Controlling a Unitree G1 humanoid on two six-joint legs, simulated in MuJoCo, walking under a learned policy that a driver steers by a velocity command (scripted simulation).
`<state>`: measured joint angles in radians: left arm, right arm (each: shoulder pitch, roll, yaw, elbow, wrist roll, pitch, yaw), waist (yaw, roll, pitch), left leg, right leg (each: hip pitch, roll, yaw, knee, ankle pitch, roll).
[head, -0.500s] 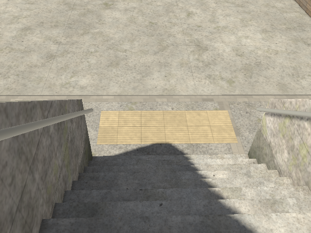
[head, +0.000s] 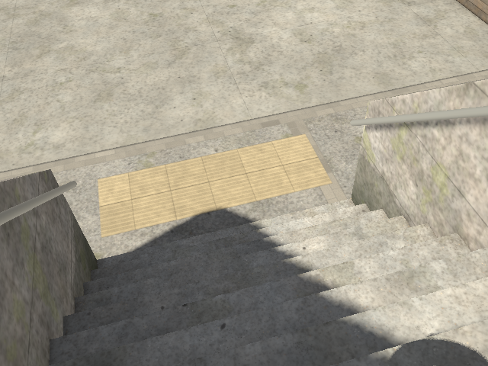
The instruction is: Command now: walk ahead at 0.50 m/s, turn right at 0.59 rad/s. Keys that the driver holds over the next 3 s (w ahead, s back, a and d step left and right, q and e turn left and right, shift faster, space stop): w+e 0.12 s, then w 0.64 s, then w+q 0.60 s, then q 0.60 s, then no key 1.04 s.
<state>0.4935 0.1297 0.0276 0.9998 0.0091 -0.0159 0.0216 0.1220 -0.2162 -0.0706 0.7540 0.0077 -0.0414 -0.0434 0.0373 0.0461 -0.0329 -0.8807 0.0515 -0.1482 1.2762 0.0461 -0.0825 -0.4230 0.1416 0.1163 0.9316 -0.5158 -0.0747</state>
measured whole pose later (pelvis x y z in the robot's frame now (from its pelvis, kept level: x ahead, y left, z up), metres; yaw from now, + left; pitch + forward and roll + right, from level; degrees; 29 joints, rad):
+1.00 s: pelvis +0.50 -0.11 -0.39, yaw -6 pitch +1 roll +1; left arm 0.35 0.19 0.03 1.00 0.02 -0.05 -0.06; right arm 0.39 -0.22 -0.09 0.91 0.06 0.01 -0.06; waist -0.03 0.04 0.00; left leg -0.68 -0.02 -0.20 1.65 -0.38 0.05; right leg -0.46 -0.02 -0.07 0.81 -0.37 -0.04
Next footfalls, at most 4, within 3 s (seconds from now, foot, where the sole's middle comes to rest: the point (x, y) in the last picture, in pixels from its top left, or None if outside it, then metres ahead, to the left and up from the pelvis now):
0.24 left None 0.22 0.17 -0.93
0.84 right None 0.57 -0.21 -1.14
1.42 left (275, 365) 0.77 0.01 -1.34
1.90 right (314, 321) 1.05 -0.17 -1.55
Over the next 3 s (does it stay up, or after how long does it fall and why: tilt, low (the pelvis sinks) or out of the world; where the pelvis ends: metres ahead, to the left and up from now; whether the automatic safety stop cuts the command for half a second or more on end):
stays up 0.92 -0.19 -0.77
